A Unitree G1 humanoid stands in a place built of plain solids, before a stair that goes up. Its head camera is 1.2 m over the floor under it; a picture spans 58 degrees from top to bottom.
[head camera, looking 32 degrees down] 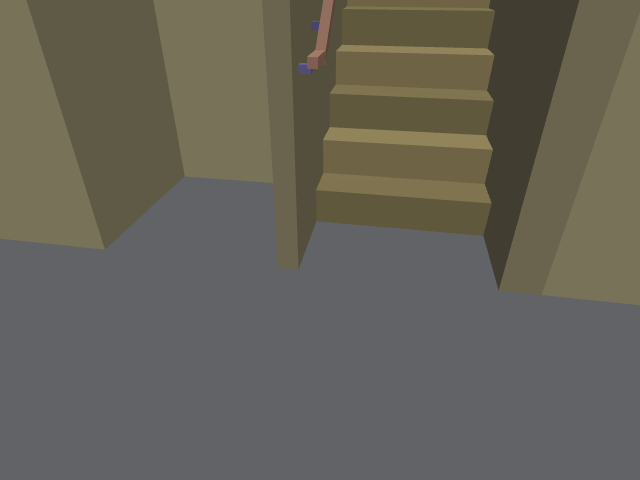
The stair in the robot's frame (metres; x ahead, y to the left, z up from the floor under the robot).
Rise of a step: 0.20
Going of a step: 0.23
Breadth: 0.90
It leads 10 degrees to the right of straight ahead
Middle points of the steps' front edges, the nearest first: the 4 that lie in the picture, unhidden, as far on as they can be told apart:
2.02 -0.42 0.20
2.24 -0.46 0.40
2.46 -0.50 0.60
2.69 -0.54 0.79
